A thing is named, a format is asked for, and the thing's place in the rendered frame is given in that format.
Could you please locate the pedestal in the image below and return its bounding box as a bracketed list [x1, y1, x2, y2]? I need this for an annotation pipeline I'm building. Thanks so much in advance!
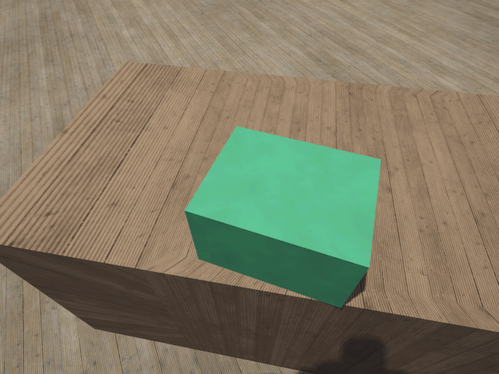
[0, 62, 499, 374]

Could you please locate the carton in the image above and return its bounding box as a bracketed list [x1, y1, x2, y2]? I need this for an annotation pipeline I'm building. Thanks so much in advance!
[185, 126, 381, 308]

